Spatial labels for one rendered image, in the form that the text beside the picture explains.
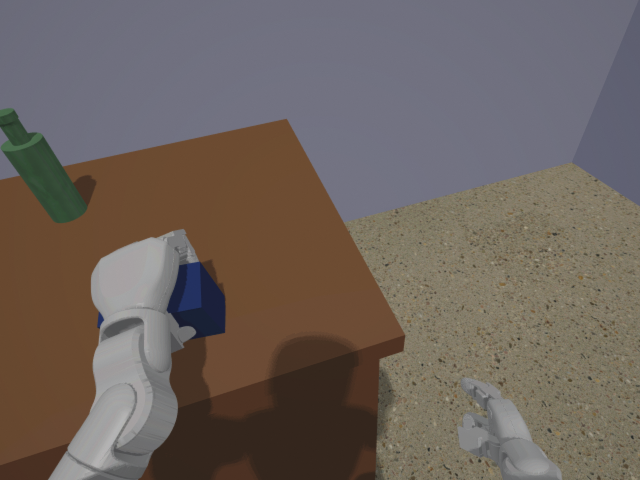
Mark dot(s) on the table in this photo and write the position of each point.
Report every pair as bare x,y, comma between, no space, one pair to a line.
288,392

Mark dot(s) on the left robot forearm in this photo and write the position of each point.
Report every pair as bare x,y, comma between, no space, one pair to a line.
135,408

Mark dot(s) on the right robot forearm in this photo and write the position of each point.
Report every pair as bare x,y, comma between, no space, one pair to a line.
521,459

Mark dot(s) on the right robot hand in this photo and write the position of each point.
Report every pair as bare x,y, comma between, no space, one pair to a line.
481,436

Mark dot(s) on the left robot hand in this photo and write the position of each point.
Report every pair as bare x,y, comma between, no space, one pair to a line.
143,275

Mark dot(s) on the sponge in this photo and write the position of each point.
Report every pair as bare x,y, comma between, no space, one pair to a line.
196,301

